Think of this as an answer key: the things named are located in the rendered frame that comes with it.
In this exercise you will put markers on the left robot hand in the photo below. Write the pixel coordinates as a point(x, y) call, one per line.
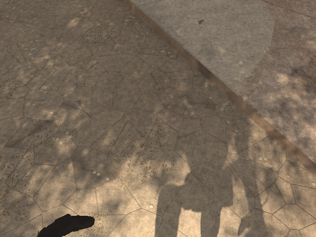
point(67, 224)

